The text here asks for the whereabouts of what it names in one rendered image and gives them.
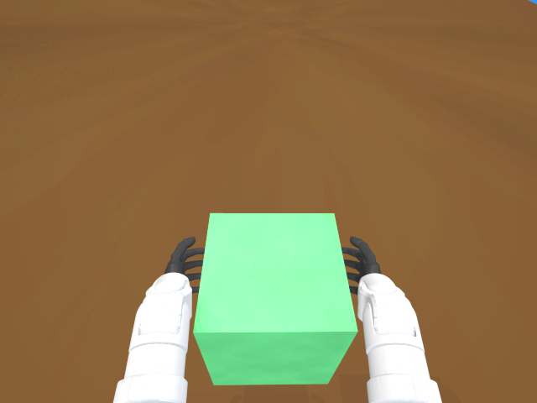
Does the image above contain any left robot forearm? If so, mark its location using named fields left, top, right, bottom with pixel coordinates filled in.
left=113, top=273, right=192, bottom=403

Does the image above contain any left robot hand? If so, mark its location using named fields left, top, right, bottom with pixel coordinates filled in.
left=164, top=237, right=205, bottom=293

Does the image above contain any right robot hand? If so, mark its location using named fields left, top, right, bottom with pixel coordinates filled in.
left=341, top=237, right=382, bottom=295

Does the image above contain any right robot forearm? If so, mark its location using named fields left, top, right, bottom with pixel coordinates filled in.
left=357, top=273, right=442, bottom=403

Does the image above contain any carton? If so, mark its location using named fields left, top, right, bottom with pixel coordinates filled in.
left=193, top=213, right=358, bottom=385

